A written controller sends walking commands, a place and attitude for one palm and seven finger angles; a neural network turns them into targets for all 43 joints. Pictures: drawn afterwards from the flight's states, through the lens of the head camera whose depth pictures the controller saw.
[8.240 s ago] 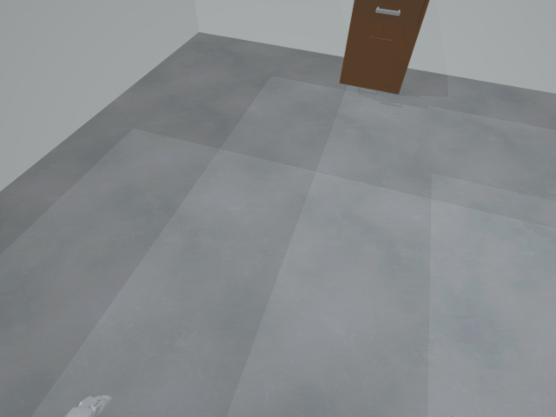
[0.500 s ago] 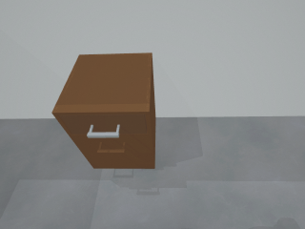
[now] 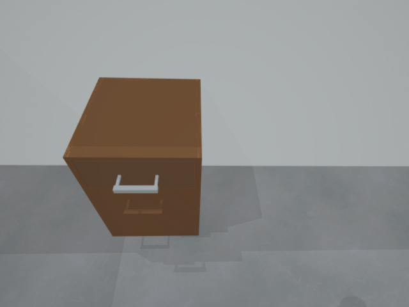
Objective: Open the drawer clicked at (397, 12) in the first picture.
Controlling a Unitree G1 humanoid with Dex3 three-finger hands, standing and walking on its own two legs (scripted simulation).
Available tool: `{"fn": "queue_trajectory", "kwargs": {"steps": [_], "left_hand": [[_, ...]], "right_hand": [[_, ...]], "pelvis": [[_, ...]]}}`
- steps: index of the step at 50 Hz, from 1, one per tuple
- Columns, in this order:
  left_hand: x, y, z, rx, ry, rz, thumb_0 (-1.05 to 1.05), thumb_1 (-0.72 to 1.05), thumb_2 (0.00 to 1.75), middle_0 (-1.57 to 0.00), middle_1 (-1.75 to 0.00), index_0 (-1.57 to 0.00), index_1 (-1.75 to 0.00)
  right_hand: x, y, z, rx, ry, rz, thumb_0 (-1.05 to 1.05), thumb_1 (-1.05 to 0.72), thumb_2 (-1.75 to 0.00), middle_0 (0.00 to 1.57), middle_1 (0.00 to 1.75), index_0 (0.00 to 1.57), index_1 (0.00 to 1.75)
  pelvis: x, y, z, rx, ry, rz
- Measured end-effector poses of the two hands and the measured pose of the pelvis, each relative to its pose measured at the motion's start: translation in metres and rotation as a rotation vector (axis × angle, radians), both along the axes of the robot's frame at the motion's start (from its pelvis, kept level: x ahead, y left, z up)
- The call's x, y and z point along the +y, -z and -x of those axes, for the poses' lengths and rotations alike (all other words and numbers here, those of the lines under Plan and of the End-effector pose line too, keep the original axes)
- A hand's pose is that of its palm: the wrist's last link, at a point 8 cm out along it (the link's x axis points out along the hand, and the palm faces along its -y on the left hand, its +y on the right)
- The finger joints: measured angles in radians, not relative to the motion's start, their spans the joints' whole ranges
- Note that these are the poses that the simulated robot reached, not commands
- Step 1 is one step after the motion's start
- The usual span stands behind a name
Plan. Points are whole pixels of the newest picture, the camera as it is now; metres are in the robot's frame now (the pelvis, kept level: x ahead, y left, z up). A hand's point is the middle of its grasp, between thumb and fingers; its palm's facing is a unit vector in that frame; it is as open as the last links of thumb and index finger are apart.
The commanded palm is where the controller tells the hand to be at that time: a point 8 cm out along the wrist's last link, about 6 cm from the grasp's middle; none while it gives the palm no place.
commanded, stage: come to a stop and stand still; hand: left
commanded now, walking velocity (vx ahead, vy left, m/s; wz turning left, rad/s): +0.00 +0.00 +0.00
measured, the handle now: (136, 183) +0.52 +0.26 -0.24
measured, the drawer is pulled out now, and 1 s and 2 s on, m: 0.00 0.00 0.00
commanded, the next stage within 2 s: look again from close up in 0.58 s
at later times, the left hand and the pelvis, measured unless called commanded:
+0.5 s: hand out of the picture +0.01 +0.16 -0.18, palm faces +0.05 -0.98 -0.18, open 7.4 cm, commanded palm none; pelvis +0.02 -0.01 +0.00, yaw +0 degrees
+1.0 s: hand out of the picture -0.01 +0.17 -0.18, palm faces +0.03 -0.98 -0.22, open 7.4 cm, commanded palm none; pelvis +0.00 +0.00 -0.01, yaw +0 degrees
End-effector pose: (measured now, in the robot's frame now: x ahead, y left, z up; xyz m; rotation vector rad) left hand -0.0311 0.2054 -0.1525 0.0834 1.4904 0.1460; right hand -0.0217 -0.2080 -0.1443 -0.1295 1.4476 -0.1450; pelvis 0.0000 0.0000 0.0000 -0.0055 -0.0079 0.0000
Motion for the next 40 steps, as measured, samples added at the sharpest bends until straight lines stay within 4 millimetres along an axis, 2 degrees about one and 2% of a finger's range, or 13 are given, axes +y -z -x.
{"fn": "queue_trajectory", "kwargs": {"steps": [7,17,27,34,40], "left_hand": [[0.002,0.001,-0.021,-0.023,0.012,-0.017,0.01,0.91,0.9,-0.2,-0.3,-0.2,-0.3],[0.006,0.0,-0.036,-0.043,0.009,-0.036,0.01,0.92,0.9,-0.2,-0.3,-0.2,-0.3],[0.0,0.001,-0.033,-0.047,0.002,-0.03,0.01,0.92,0.9,-0.2,-0.3,-0.2,-0.3],[-0.005,0.002,-0.026,-0.043,-0.001,-0.018,0.01,0.91,0.9,-0.2,-0.3,-0.2,-0.3],[0.002,0.003,-0.015,-0.053,0.027,-0.034,0.01,0.91,0.9,-0.2,-0.3,-0.2,-0.3]], "right_hand": [[0.009,0.003,0.005,0.028,0.028,-0.017,0.01,-0.91,-0.9,0.2,0.3,0.2,0.3],[0.006,0.004,-0.004,0.023,0.032,-0.014,0.0,-0.9,-0.9,0.2,0.3,0.2,0.3],[-0.003,0.004,-0.017,-0.009,0.022,0.001,0.0,-0.9,-0.9,0.2,0.3,0.2,0.3],[-0.007,0.002,-0.018,-0.022,0.016,0.008,0.0,-0.9,-0.9,0.2,0.3,0.2,0.3],[-0.012,0.007,-0.018,-0.072,0.003,0.013,0.01,-0.91,-0.9,0.2,0.3,0.2,0.3]], "pelvis": [[-0.001,0.001,-0.01,-0.003,0.002,0.003],[-0.004,0.002,-0.018,-0.004,0.0,0.005],[-0.007,0.002,-0.019,-0.012,-0.003,0.005],[-0.009,0.002,-0.015,-0.018,-0.003,0.006],[-0.002,0.008,-0.002,-0.006,-0.005,0.009]]}}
